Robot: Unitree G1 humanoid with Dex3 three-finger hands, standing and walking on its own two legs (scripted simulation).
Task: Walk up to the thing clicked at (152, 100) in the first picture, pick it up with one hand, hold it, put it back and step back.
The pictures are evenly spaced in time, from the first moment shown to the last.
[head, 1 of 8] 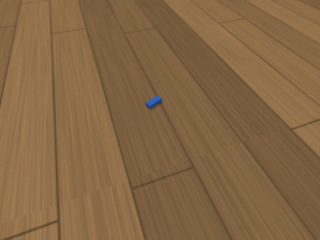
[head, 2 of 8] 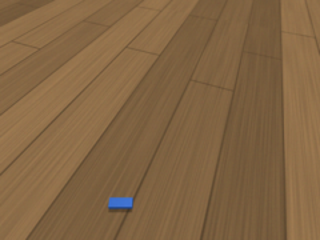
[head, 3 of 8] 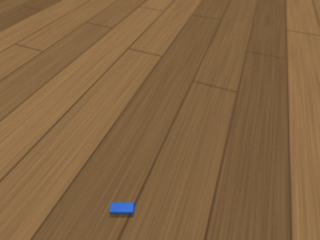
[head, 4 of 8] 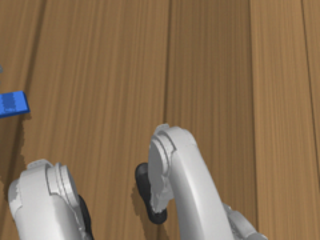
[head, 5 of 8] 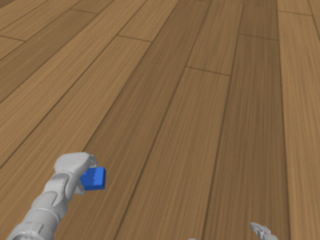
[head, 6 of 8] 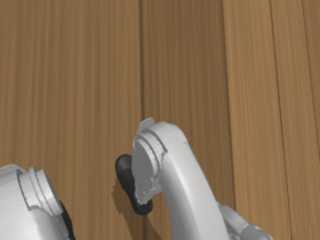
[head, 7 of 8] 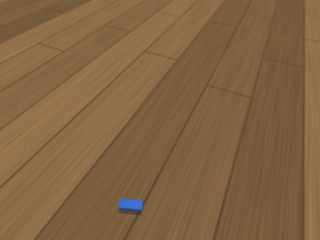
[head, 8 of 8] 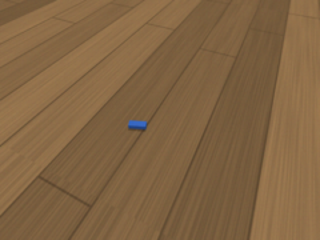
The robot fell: no
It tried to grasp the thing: yes
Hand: left
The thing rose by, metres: 0.68
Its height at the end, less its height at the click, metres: +0.00
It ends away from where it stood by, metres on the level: 0.01
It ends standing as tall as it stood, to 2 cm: yes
